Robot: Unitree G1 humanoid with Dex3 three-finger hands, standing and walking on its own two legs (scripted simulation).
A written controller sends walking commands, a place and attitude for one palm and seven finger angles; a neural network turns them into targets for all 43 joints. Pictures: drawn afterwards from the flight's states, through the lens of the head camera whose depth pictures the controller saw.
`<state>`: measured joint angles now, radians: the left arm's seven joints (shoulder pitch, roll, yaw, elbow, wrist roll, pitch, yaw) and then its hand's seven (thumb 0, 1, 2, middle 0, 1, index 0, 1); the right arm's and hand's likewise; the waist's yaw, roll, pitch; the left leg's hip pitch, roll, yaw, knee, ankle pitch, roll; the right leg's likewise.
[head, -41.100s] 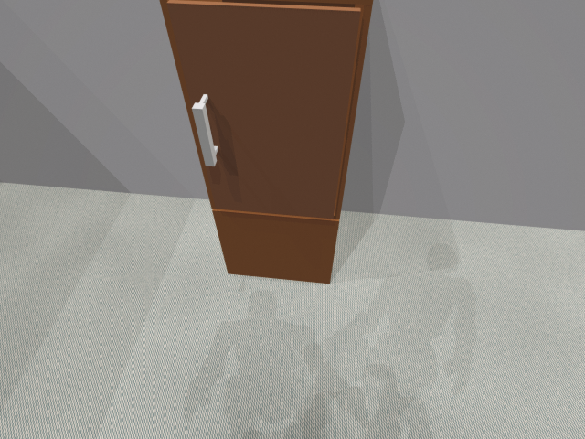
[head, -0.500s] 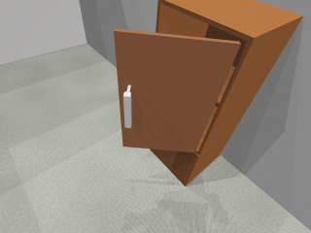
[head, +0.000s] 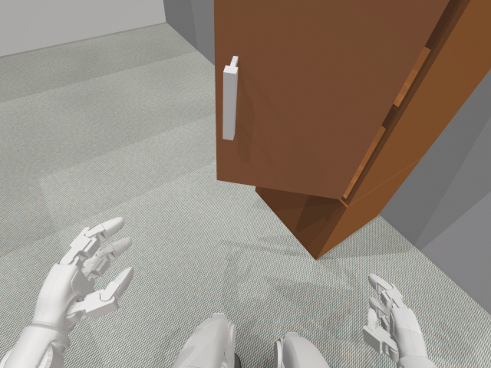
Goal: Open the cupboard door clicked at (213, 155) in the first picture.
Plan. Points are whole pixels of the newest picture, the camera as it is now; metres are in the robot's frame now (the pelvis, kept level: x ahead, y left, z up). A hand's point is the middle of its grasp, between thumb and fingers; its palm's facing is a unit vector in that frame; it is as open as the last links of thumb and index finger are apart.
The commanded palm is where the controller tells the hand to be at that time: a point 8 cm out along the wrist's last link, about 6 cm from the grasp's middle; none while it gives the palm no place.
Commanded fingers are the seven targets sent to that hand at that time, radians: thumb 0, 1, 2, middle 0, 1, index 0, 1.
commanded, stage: raise the hand with hooked fingers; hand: left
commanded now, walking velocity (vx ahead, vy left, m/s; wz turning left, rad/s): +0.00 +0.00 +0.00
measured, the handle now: (231, 99) +0.62 +0.09 +0.09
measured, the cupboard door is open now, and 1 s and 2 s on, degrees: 47 47 47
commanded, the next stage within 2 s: move the hooked fingers beside the handle in 1.64 s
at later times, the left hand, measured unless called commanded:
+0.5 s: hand (87, 245) +0.26 +0.26 +0.07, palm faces -0.02 -1.00 -0.06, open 11.8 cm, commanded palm +0.24 +0.31 +0.09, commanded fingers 0.00 -0.24 0.41 -0.28 -1.03 -0.28 -1.03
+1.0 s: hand (77, 198) +0.31 +0.28 +0.11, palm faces -0.01 -1.00 -0.06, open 13.9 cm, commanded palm +0.30 +0.33 +0.11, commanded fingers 0.00 -0.50 0.30 -0.30 -1.20 -0.30 -1.20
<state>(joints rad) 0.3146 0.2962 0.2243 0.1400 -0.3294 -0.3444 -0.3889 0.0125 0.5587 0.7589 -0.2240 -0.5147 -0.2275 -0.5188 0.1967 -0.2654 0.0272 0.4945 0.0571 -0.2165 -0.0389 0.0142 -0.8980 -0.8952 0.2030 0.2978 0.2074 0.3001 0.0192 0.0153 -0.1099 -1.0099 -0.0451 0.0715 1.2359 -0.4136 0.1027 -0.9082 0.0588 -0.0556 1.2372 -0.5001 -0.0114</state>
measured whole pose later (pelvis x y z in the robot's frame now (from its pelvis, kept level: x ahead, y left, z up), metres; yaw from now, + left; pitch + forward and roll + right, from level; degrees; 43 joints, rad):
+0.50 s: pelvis +0.03 +0.01 +0.03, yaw +2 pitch +12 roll -6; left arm 0.27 0.39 0.30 0.10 -0.34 -0.30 -0.40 0.00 -0.02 0.51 -0.27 -0.89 -0.27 -0.89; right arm 0.30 -0.28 0.05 0.52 0.05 -0.21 -0.07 0.01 -0.90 -0.90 0.20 0.30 0.21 0.30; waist -0.02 0.03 -0.12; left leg -0.95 -0.05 0.05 1.13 -0.40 0.10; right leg -0.82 0.06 -0.07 1.09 -0.48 0.00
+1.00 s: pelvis +0.06 +0.01 +0.04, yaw +2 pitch +12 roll -5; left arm 0.08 0.43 0.37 0.26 -0.36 -0.27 -0.50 -0.01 -0.48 0.31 -0.30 -1.18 -0.30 -1.19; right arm 0.27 -0.28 0.04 0.50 0.05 -0.17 -0.07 0.01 -0.90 -0.90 0.20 0.30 0.21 0.30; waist 0.00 0.03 -0.11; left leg -0.85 -0.06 0.05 1.04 -0.41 0.10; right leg -0.72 0.06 -0.06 0.99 -0.48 0.00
